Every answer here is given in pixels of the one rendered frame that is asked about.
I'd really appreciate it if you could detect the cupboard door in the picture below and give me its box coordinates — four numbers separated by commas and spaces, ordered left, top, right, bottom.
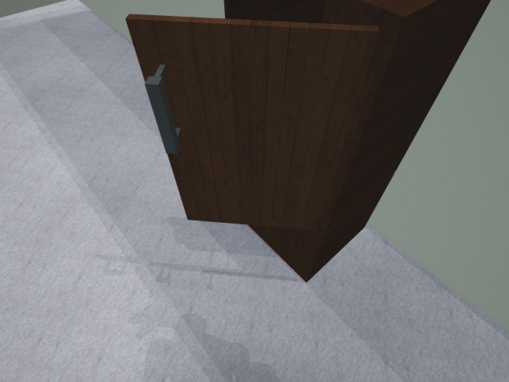
126, 14, 379, 230

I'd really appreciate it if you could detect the handle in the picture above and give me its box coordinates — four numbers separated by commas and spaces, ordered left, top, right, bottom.
145, 64, 181, 154

